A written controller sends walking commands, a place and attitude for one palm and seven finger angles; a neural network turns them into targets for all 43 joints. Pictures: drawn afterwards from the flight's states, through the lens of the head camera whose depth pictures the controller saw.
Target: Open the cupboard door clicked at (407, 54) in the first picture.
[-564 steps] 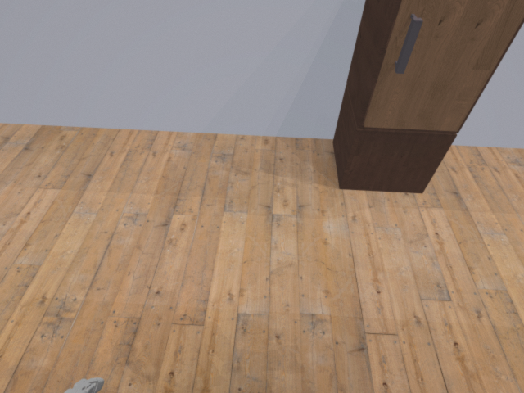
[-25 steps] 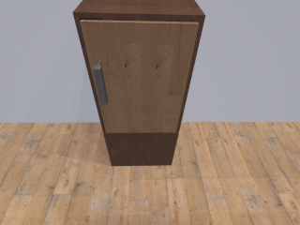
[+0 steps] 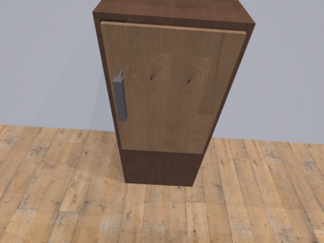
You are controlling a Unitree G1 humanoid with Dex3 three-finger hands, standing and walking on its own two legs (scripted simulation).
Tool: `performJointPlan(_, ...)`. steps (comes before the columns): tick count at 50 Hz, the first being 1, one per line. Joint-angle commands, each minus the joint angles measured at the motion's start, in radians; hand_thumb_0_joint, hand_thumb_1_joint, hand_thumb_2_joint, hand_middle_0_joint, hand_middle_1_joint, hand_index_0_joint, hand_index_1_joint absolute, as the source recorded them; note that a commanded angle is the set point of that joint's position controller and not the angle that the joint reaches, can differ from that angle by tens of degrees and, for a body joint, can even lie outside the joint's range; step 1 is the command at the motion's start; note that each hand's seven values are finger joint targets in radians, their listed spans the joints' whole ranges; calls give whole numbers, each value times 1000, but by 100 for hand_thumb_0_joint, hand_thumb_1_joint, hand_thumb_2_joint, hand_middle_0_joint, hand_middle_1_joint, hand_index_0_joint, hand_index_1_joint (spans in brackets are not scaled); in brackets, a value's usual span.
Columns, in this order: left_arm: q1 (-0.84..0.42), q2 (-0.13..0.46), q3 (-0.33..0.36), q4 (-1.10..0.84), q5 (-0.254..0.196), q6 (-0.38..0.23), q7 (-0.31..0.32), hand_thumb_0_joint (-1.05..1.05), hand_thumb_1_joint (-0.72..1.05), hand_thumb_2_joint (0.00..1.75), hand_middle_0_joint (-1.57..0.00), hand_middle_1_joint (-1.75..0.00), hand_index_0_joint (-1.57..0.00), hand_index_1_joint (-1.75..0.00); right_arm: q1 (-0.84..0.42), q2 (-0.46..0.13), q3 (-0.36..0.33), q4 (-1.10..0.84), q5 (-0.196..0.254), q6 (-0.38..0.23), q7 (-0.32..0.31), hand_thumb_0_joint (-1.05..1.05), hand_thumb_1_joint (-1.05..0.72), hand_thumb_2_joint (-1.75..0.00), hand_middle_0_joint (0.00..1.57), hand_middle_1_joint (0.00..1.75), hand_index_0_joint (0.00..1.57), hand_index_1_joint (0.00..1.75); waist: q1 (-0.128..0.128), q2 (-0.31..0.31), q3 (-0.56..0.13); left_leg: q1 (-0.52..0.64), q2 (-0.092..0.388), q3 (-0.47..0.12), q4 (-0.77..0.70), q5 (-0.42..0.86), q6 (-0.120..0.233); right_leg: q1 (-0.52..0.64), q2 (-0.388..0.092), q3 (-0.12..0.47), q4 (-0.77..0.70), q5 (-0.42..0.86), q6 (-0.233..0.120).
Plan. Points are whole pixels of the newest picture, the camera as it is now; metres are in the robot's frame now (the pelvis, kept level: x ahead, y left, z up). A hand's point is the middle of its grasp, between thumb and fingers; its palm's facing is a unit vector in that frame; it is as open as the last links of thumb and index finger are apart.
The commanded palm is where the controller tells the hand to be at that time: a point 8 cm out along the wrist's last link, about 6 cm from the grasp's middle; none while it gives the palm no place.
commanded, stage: come to a stop and stand still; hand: left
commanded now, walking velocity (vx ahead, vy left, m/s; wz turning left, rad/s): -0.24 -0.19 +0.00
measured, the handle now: (122, 96) +0.56 +0.18 +0.03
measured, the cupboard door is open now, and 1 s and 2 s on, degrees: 0 0 0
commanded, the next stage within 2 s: look again from close up in 1.20 s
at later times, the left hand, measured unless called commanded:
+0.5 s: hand out of the picture +0.09 +0.17 -0.16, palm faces +0.04 -0.98 -0.21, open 7.3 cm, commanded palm none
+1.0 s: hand out of the picture -0.05 +0.16 -0.16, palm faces +0.03 -0.98 -0.18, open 7.4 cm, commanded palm none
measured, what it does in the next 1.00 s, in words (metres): steps on the spot: right foot, then left foot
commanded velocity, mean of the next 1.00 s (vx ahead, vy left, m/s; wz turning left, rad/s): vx -0.05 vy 0.00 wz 0.00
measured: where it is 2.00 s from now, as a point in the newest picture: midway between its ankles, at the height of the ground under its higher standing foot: outside the picture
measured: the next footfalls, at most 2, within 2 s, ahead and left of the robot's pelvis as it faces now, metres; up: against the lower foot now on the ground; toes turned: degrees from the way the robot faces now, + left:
right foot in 0.22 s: +0.12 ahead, -0.13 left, +0.00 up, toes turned -6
left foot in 0.50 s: +0.05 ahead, +0.10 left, +0.00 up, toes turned +5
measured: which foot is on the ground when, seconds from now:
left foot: down 0.00-0.24, up 0.26-0.48, down 0.50-1.00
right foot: up 0.00-0.20, down 0.22-0.54, up 0.56-0.70, down 0.72-1.00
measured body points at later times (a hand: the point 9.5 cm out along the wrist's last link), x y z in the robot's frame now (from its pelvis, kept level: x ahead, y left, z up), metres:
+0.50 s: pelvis +0.01 +0.00 +0.00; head +0.03 +0.00 +0.45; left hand +0.09 +0.22 -0.15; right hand +0.04 -0.24 -0.15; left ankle +0.00 +0.10 -0.73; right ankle +0.08 -0.12 -0.73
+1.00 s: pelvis -0.03 +0.00 +0.02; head -0.03 +0.00 +0.47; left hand -0.05 +0.21 -0.14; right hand -0.02 -0.23 -0.14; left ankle +0.00 +0.10 -0.73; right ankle -0.02 -0.12 -0.73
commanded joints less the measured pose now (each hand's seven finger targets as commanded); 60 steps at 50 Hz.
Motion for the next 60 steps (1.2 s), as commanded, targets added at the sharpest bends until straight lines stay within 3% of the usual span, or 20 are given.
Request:
performJointPlan(1, -72, 42, 8, -88, -1, -20, -4, 0, 90, 90, -20, -30, -20, -30, 116, -97, 3, 7, 1, -8, -32, 0, -90, -90, 20, 30, 20, 30, -36, 199, 80, 115, 277, -334, -395, 20, 154, -313, -42, 73, 250, 78, -2)
performJointPlan(3, -21, 13, -5, -57, -11, -1, 3, 0, 90, 90, -20, -30, -20, -30, 63, -90, 16, 6, 3, -12, -45, 0, -90, -90, 20, 30, 20, 30, 1, 142, 20, 105, 234, -172, -316, 475, 133, -161, -27, 62, 75, 130, 28)
performJointPlan(6, -2, 28, -8, -49, -14, 16, 15, 0, 90, 90, -20, -30, -20, -30, 38, -128, 2, 19, 7, 10, -53, 0, -90, -90, 20, 30, 20, 30, 1, 132, -14, 118, 224, -120, -226, 574, 119, -20, 20, 11, -147, 187, 31)
performJointPlan(9, 20, 81, 11, -69, -6, 19, 19, 0, 90, 90, -20, -30, -20, -30, 25, -124, -15, 16, 13, 35, -49, 0, -90, -90, 20, 30, 20, 30, 23, 114, 11, 38, 175, -108, -138, 349, 63, 78, 15, 20, -308, 387, 21)
performJointPlan(12, -25, 196, 29, -105, -2, 8, 29, 0, 90, 90, -20, -30, -20, -30, 60, -14, -10, 9, 24, 65, -38, 0, -90, -90, 20, 30, 20, 30, 3, -164, -23, -37, -40, 3, 160, -242, -37, 83, -258, 264, -417, 884, -134)
performJointPlan(13, -42, 202, 32, -111, -5, 7, 33, 0, 90, 90, -20, -30, -20, -30, 40, -20, -12, 5, 23, 80, -41, 0, -90, -90, 20, 30, 20, 30, 16, -215, -49, -35, -39, -54, 308, -357, -37, 59, -278, 293, -444, 911, -179)
performJointPlan(17, -169, 179, 35, -149, -2, 12, 49, 0, 90, 90, -20, -30, -20, -30, 40, -20, -12, 19, 23, 87, -31, 0, -90, -90, 20, 30, 20, 30, -12, -106, -42, -66, -35, -99, 405, -298, -52, 70, -226, 213, -438, 766, -204)
performJointPlan(21, -185, 197, 45, -155, 2, 23, 47, 0, 90, 90, -20, -30, -20, -30, 48, -19, -5, 10, 22, 77, -24, 0, -90, -90, 20, 30, 20, 30, -2, -116, -42, 19, -38, -75, 145, -251, -46, 57, -211, 244, -470, 497, -195)
performJointPlan(23, -209, 190, 42, -157, -9, 32, 42, 0, 90, 90, -20, -30, -20, -30, 120, -12, 1, 31, 20, 71, -26, 0, -90, -90, 20, 30, 20, 30, -36, -105, -32, 173, -46, -54, -104, -82, -34, -39, -166, 214, -437, 310, -128)
performJointPlan(24, -206, 155, 36, -160, -16, 38, 37, 0, 90, 90, -20, -30, -20, -30, 132, -37, 0, 33, 17, 65, -28, 0, -90, -90, 20, 30, 20, 30, -36, -12, -4, 213, -9, -114, -209, -58, -15, -107, -102, 176, -393, 181, -77)
performJointPlan(25, -201, 111, 27, -174, -22, 44, 31, 0, 90, 90, -20, -30, -20, -30, 96, -90, -6, 10, 6, 59, -29, 0, -90, -90, 20, 30, 20, 30, -17, 158, 47, 124, 125, -294, -314, -88, 42, -141, -3, 98, -319, 109, -14)
performJointPlan(26, -208, 90, 22, -183, -21, 43, 25, 0, 90, 90, -20, -30, -20, -30, 34, -135, -7, -30, 2, 58, -31, 0, -90, -90, 20, 30, 20, 30, 2, 225, 71, -47, 227, -373, -398, -155, 99, -48, 30, 26, -227, 121, 17)
performJointPlan(27, -229, 96, 22, -164, -8, 50, 27, 0, 90, 90, -20, -30, -20, -30, -25, -118, -2, -35, 1, 49, -30, 0, -90, -90, 20, 30, 20, 30, 2, 271, 96, -113, 220, -406, -448, -145, 121, -11, 33, 46, -125, 104, 21)
performJointPlan(30, -169, 82, 13, -117, -8, 47, 19, 0, 90, 90, -20, -30, -20, -30, -71, -109, 7, -29, 3, 45, -40, 0, -90, -90, 20, 30, 20, 30, 23, 181, 69, -3, 162, -280, -390, -5, 127, -41, 39, 79, -29, 90, 14)
performJointPlan(34, -124, 70, -4, -79, -16, 18, 24, 0, 90, 90, -20, -30, -20, -30, 1, -107, 6, 16, 12, 37, -41, 0, -90, -90, 20, 30, 20, 30, 10, 107, -10, 194, 117, -215, -237, 288, 93, 46, 31, 56, -388, 240, 28)
performJointPlan(36, -105, 112, -7, -49, -18, 3, 33, 0, 90, 90, -20, -30, -20, -30, 30, -74, 13, 28, 25, 32, -37, 0, -90, -90, 20, 30, 20, 30, -11, 32, -20, 142, 54, -175, -203, 229, 26, 141, -42, 154, -450, 470, -7)
performJointPlan(37, -105, 126, -11, -43, -19, 4, 34, 0, 90, 90, -20, -30, -20, -30, 30, -70, 15, 30, 26, 30, -34, 0, -90, -90, 20, 30, 20, 30, -17, 69, -18, 158, 40, -170, -228, 180, 11, 119, -68, 152, -433, 474, -14)
performJointPlan(39, -112, 114, -16, -25, -19, -2, 32, 0, 90, 90, -20, -30, -20, -30, 17, -80, 17, 47, 22, 40, -34, 0, -90, -90, 20, 30, 20, 30, -22, -56, -32, 196, 41, -146, -212, 137, 0, 84, -50, 161, -445, 435, -15)
performJointPlan(48, -69, 101, -27, 14, -17, 4, 33, 0, 90, 90, -20, -30, -20, -30, 34, -69, 31, 101, 18, 52, -28, 0, -90, -90, 20, 30, 20, 30, -20, 11, 106, 130, 30, -160, -287, -91, -1, -23, -23, 167, -528, 114, -8)
performJointPlan(60, -9, 62, -22, 24, -15, 0, 35, 0, 90, 90, -20, -30, -20, -30, 101, -39, 30, 115, 15, 44, -32, 0, -90, -90, 20, 30, 20, 30, -11, 38, 100, 70, 37, -180, -304, -145, 5, -16, -9, 153, -496, 124, -12)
